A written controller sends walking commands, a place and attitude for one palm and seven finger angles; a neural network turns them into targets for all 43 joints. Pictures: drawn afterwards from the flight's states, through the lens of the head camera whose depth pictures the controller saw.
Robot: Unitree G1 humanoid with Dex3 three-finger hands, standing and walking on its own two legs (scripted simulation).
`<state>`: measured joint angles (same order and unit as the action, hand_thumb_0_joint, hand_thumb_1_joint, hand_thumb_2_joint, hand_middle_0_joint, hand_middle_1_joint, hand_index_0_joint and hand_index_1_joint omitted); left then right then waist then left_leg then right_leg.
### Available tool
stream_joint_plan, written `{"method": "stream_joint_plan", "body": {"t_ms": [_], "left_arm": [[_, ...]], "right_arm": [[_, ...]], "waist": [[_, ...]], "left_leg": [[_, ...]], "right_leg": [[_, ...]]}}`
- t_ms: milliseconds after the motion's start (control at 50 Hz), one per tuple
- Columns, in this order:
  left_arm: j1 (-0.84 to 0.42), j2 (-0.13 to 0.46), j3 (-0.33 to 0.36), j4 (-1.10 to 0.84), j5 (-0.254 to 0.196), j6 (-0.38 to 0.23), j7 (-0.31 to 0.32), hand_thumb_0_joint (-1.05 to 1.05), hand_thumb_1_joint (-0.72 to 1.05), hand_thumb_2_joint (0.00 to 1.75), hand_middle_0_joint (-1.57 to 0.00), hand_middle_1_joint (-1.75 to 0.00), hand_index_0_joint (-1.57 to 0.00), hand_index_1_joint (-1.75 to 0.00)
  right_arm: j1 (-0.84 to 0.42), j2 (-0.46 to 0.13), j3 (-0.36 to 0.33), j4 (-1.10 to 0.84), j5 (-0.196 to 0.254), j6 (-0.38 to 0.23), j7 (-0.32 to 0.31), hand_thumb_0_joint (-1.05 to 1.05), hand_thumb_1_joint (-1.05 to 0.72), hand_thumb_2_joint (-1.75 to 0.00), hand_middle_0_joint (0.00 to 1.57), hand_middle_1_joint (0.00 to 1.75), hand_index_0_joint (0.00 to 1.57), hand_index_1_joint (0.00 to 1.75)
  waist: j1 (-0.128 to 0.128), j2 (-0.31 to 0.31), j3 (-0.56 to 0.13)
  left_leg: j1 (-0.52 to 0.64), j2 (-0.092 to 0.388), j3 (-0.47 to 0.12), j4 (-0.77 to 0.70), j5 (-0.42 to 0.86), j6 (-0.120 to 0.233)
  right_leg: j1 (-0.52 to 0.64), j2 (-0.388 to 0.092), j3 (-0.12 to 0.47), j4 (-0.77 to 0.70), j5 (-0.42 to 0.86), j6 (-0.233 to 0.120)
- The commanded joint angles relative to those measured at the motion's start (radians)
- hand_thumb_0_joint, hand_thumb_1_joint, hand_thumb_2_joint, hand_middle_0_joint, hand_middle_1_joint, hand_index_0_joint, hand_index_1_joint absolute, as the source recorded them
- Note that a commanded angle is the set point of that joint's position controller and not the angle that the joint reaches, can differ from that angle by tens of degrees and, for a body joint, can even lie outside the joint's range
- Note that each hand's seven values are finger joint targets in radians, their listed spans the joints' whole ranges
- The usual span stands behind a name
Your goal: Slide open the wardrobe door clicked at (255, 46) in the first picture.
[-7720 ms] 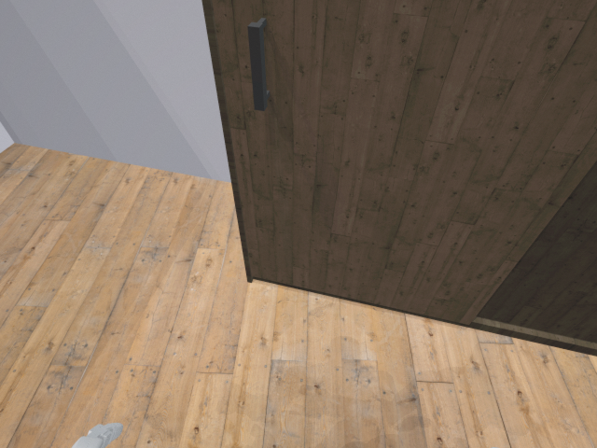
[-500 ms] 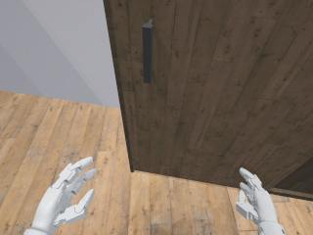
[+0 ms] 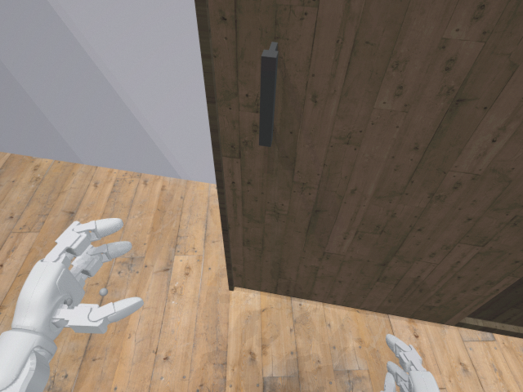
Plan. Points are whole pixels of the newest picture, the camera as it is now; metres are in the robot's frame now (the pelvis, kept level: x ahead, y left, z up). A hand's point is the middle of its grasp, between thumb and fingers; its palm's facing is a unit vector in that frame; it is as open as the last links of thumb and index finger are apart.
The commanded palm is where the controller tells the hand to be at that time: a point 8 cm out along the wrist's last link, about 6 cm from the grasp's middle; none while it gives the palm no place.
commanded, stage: raise the hand with hooked fingers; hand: left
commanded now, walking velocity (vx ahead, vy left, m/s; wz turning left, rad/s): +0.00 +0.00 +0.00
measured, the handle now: (269, 96) +0.56 +0.03 +0.17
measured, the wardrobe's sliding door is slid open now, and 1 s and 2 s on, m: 0.00 0.00 0.00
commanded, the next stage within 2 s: move the hooked fingers beside the handle in 1.22 s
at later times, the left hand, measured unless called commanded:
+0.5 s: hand (58, 242) +0.26 +0.27 +0.15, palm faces -0.04 -0.99 -0.10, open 13.8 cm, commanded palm +0.23 +0.31 +0.17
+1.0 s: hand (65, 205) +0.28 +0.25 +0.19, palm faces -0.07 -0.99 -0.09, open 14.0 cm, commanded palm +0.25 +0.30 +0.20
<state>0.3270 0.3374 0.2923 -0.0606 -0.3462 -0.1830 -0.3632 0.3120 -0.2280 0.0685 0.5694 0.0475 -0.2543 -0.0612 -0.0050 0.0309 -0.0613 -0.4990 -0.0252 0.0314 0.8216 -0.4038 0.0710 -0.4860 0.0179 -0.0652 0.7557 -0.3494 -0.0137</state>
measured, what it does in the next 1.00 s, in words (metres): stands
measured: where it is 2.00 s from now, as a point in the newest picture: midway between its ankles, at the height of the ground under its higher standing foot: outside the picture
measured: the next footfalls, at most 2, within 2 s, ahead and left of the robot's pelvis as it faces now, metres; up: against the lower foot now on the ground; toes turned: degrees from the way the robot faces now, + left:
none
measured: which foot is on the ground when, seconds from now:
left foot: down 0.00-1.00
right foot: down 0.00-1.00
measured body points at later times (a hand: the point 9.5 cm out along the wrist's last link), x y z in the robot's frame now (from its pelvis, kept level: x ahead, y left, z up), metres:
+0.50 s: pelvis +0.01 +0.00 +0.02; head +0.00 -0.01 +0.47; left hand +0.25 +0.32 +0.16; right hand +0.21 -0.21 -0.03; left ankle +0.01 +0.07 -0.71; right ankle +0.02 -0.12 -0.71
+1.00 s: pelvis +0.02 -0.02 +0.03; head +0.00 -0.03 +0.48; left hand +0.28 +0.31 +0.19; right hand +0.20 -0.25 -0.04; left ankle +0.01 +0.07 -0.71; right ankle +0.02 -0.12 -0.71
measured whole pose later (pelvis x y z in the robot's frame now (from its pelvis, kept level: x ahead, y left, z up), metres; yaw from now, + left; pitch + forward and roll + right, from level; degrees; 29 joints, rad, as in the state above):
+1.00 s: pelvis +0.02 -0.02 +0.03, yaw +0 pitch -1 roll -1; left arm -0.07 0.49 0.47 0.19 -0.37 0.06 -0.60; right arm 0.24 -0.29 0.08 0.58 0.08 -0.22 -0.07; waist 0.03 0.05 -0.03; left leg -0.24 -0.02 0.02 0.56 -0.30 0.05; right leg -0.24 0.03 -0.07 0.51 -0.26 -0.04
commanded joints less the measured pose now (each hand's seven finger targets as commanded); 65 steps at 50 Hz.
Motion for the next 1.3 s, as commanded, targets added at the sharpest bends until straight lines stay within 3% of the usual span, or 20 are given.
{"method": "stream_joint_plan", "body": {"t_ms": [0, 100, 160, 240, 340, 420, 480, 560, 620, 660, 700, 720, 780, 880, 960, 980, 1000, 1100, 1160, 1280], "left_arm": [[-0.15, 0.122, 0.02, -0.188, -0.001, -0.081, -0.021, 0.0, -0.15, 0.45, -0.27, -0.98, -0.27, -0.98], [-0.252, 0.231, 0.086, -0.166, 0.006, -0.004, -0.074, 0.0, -0.27, 0.4, -0.28, -1.05, -0.28, -1.05], [-0.33, 0.312, 0.176, -0.208, -0.014, 0.005, -0.066, 0.0, -0.34, 0.37, -0.29, -1.1, -0.29, -1.1], [-0.38, 0.279, 0.176, -0.164, -0.041, 0.01, -0.067, 0.0, -0.43, 0.33, -0.29, -1.15, -0.29, -1.15], [-0.436, 0.274, 0.141, 0.008, -0.022, 0.112, -0.125, 0.0, -0.5, 0.3, -0.3, -1.2, -0.3, -1.2], [-0.526, 0.348, 0.186, -0.008, -0.019, 0.163, -0.171, 0.0, -0.5, 0.3, -0.3, -1.2, -0.3, -1.2], [-0.623, 0.422, 0.246, -0.085, -0.035, 0.137, -0.179, 0.0, -0.5, 0.3, -0.3, -1.2, -0.3, -1.2], [-0.656, 0.457, 0.288, -0.047, -0.045, 0.117, -0.176, 0.0, -0.5, 0.3, -0.3, -1.2, -0.3, -1.2], [-0.676, 0.437, 0.263, 0.063, -0.035, 0.156, -0.192, 0.0, -0.5, 0.3, -0.3, -1.2, -0.3, -1.2], [-0.668, 0.456, 0.27, 0.145, -0.033, 0.201, -0.211, 0.0, -0.5, 0.3, -0.3, -1.2, -0.3, -1.2], [-0.698, 0.475, 0.271, 0.16, -0.03, 0.232, -0.229, 0.0, -0.5, 0.3, -0.3, -1.2, -0.3, -1.2], [-0.685, 0.442, 0.241, 0.182, -0.03, 0.245, -0.242, 0.0, -0.5, 0.3, -0.3, -1.2, -0.3, -1.2], [-0.685, 0.424, 0.229, 0.133, -0.049, 0.236, -0.269, 0.0, -0.5, 0.3, -0.3, -1.2, -0.3, -1.2], [-0.687, 0.504, 0.319, 0.022, -0.06, 0.173, -0.237, 0.0, -0.5, 0.3, -0.3, -1.2, -0.3, -1.2], [-0.671, 0.511, 0.347, 0.053, -0.052, 0.17, -0.2, 0.0, -0.5, 0.3, -0.3, -1.2, -0.3, -1.2], [-0.691, 0.494, 0.325, 0.046, -0.047, 0.175, -0.197, 0.0, -0.5, 0.3, -0.3, -1.2, -0.3, -1.2], [-0.687, 0.481, 0.316, 0.066, -0.043, 0.182, -0.193, 0.0, -0.5, 0.3, -0.3, -1.2, -0.3, -1.2], [-0.698, 0.448, 0.269, 0.059, -0.038, 0.206, -0.206, 0.0, -0.5, 0.3, -0.3, -1.2, -0.3, -1.2], [-0.679, 0.443, 0.268, 0.077, -0.046, 0.205, -0.22, 0.0, -0.5, 0.3, -0.3, -1.2, -0.3, -1.2], [-0.699, 0.472, 0.292, 0.092, -0.05, 0.195, -0.22, 0.0, -0.5, 0.3, -0.3, -1.2, -0.3, -1.2]], "right_arm": [[-0.119, -0.164, -0.072, -0.155, 0.003, -0.096, -0.006, 0.0, -0.9, -0.9, 0.2, 0.3, 0.2, 0.3], [-0.131, -0.182, -0.074, -0.146, 0.015, -0.099, -0.029, 0.0, -0.9, -0.9, 0.2, 0.3, 0.2, 0.3], [-0.148, -0.177, -0.064, -0.15, 0.012, -0.099, -0.038, 0.0, -0.9, -0.9, 0.2, 0.3, 0.2, 0.3], [-0.156, -0.164, -0.051, -0.137, 0.014, -0.099, -0.04, 0.0, -0.9, -0.9, 0.2, 0.3, 0.2, 0.3], [-0.15, -0.178, -0.047, -0.129, 0.023, -0.076, -0.04, 0.0, -0.9, -0.9, 0.2, 0.3, 0.2, 0.3], [-0.165, -0.176, -0.041, -0.148, 0.022, -0.059, -0.038, 0.0, -0.9, -0.9, 0.2, 0.3, 0.2, 0.3], [-0.185, -0.167, -0.031, -0.158, 0.017, -0.057, -0.036, 0.0, -0.9, -0.9, 0.2, 0.3, 0.2, 0.3], [-0.178, -0.16, -0.022, -0.141, 0.014, -0.056, -0.037, 0.0, -0.9, -0.9, 0.2, 0.3, 0.2, 0.3], [-0.175, -0.168, -0.024, -0.125, 0.025, -0.046, -0.042, 0.0, -0.9, -0.9, 0.2, 0.3, 0.2, 0.3], [-0.174, -0.176, -0.024, -0.128, 0.027, -0.037, -0.04, 0.0, -0.9, -0.9, 0.2, 0.3, 0.2, 0.3], [-0.176, -0.183, -0.029, -0.134, 0.033, -0.03, -0.038, 0.0, -0.9, -0.9, 0.2, 0.3, 0.2, 0.3], [-0.178, -0.184, -0.028, -0.137, 0.035, -0.028, -0.036, 0.0, -0.9, -0.9, 0.2, 0.3, 0.2, 0.3], [-0.19, -0.182, -0.031, -0.153, 0.036, -0.027, -0.024, 0.0, -0.9, -0.9, 0.2, 0.3, 0.2, 0.3], [-0.189, -0.174, -0.037, -0.162, 0.026, -0.037, -0.015, 0.0, -0.9, -0.9, 0.2, 0.3, 0.2, 0.3], [-0.185, -0.171, -0.039, -0.152, 0.026, -0.029, -0.019, 0.0, -0.9, -0.9, 0.2, 0.3, 0.2, 0.3], [-0.188, -0.171, -0.036, -0.151, 0.028, -0.026, -0.022, 0.0, -0.9, -0.9, 0.2, 0.3, 0.2, 0.3], [-0.184, -0.168, -0.038, -0.152, 0.03, -0.025, -0.025, 0.0, -0.9, -0.9, 0.2, 0.3, 0.2, 0.3], [-0.186, -0.173, -0.039, -0.158, 0.034, -0.02, -0.033, 0.0, -0.9, -0.9, 0.2, 0.3, 0.2, 0.3], [-0.185, -0.176, -0.039, -0.153, 0.032, -0.017, -0.035, 0.0, -0.9, -0.9, 0.2, 0.3, 0.2, 0.3], [-0.194, -0.175, -0.036, -0.151, 0.033, -0.013, -0.034, 0.0, -0.9, -0.9, 0.2, 0.3, 0.2, 0.3]], "waist": [[0.0, 0.04, -0.11], [0.014, 0.06, -0.13], [0.039, 0.071, -0.149], [0.037, 0.113, -0.109], [0.026, 0.066, -0.021], [0.034, 0.049, -0.104], [0.044, 0.062, -0.165], [0.05, 0.092, -0.155], [0.036, 0.103, -0.084], [0.048, 0.07, -0.058], [0.043, 0.031, -0.093], [0.037, 0.022, -0.096], [0.041, 0.005, -0.154], [0.058, 0.036, -0.207], [0.064, 0.062, -0.126], [0.055, 0.102, -0.115], [0.051, 0.092, -0.098], [0.043, 0.074, -0.148], [0.042, 0.006, -0.147], [0.045, 0.026, -0.131]], "left_leg": [[0.115, 0.055, -0.127, -0.195, 0.221, -0.071], [0.16, 0.05, -0.134, -0.237, 0.181, -0.057], [0.205, 0.049, -0.144, -0.267, 0.216, -0.066], [0.259, 0.055, -0.151, -0.301, 0.255, -0.08], [0.234, 0.048, -0.141, -0.339, 0.206, -0.065], [0.276, 0.036, -0.12, -0.331, 0.274, -0.053], [0.321, 0.03, -0.118, -0.334, 0.317, -0.052], [0.349, 0.029, -0.118, -0.35, 0.334, -0.057], [0.326, 0.03, -0.12, -0.376, 0.285, -0.057], [0.3, 0.025, -0.112, -0.378, 0.271, -0.049], [0.298, 0.023, -0.108, -0.371, 0.286, -0.042], [0.296, 0.022, -0.104, -0.364, 0.289, -0.041], [0.315, 0.02, -0.093, -0.333, 0.342, -0.037], [0.333, 0.016, -0.084, -0.328, 0.378, -0.033], [0.306, 0.017, -0.073, -0.34, 0.342, -0.034], [0.311, 0.017, -0.072, -0.35, 0.334, -0.035], [0.309, 0.019, -0.073, -0.354, 0.315, -0.036], [0.329, 0.019, -0.074, -0.344, 0.324, -0.033], [0.319, 0.02, -0.073, -0.333, 0.327, -0.029], [0.303, 0.017, -0.077, -0.34, 0.304, -0.03]], "right_leg": [[0.041, 0.008, -0.011, -0.096, 0.113, -0.016], [0.101, -0.002, 0.0, -0.148, 0.093, -0.018], [0.154, 0.005, -0.004, -0.166, 0.116, -0.024], [0.165, 0.007, -0.011, -0.197, 0.154, -0.025], [0.168, 0.006, 0.0, -0.244, 0.149, -0.021], [0.222, 0.003, 0.014, -0.263, 0.206, -0.023], [0.272, 0.008, 0.021, -0.276, 0.239, -0.027], [0.28, 0.015, 0.017, -0.299, 0.248, -0.031], [0.255, 0.006, 0.009, -0.313, 0.214, -0.029], [0.259, 0.003, 0.021, -0.33, 0.207, -0.029], [0.273, -0.006, 0.026, -0.324, 0.229, -0.024], [0.267, -0.006, 0.028, -0.321, 0.235, -0.022], [0.293, -0.013, 0.049, -0.3, 0.309, -0.017], [0.324, -0.008, 0.053, -0.296, 0.34, -0.018], [0.304, -0.01, 0.056, -0.316, 0.303, -0.017], [0.295, -0.012, 0.051, -0.317, 0.296, -0.02], [0.284, -0.012, 0.049, -0.321, 0.276, -0.019], [0.305, -0.016, 0.063, -0.319, 0.298, -0.011], [0.305, -0.013, 0.071, -0.319, 0.307, -0.002], [0.294, -0.015, 0.072, -0.321, 0.271, -0.006]]}}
